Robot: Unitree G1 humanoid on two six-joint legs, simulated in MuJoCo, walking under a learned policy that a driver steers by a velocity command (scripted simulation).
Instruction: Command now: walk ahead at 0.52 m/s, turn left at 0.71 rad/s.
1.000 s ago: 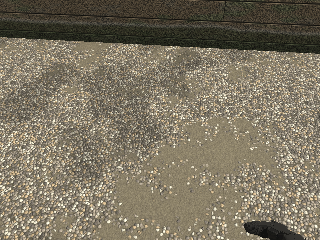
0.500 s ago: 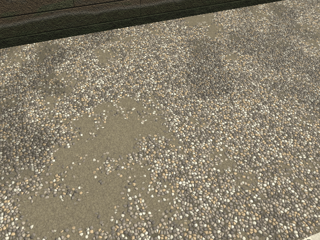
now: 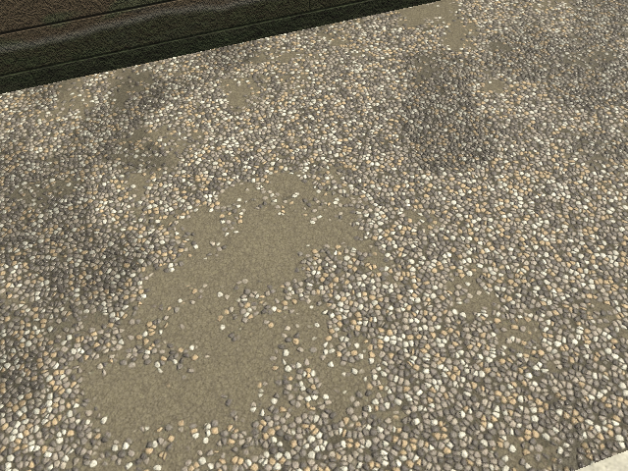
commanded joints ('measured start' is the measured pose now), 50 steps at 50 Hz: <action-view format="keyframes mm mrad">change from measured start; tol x32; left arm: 1 -103 112 42 -78 -6 -48 -16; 50 -252 92 34 -139 -67 7 -63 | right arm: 1 -76 -48 -14 -112 -8 5 2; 50 -347 22 54 -220 -43 -84 -34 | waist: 1 4 -228 -47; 7 8 -221 -75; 10 -116 354 -162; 24 69 -381 -203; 36 -10 154 -35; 50 46 -29 -101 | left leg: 1 -28 39 13 48 62 -29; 8 402 -8 114 -414 82 97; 10 683 220 -443 -498 487 274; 17 125 76 -272 -468 648 170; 25 -221 -83 -146 -129 -86 32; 31 469 21 40 -404 164 -14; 50 423 165 105 -554 117 -46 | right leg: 1 33 -214 61 -121 462 -129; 8 -7 -176 -95 203 579 -41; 11 -660 68 88 755 -227 72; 24 372 -203 324 77 262 -117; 30 -216 -101 292 -138 110 -86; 50 -135 63 131 96 197 -67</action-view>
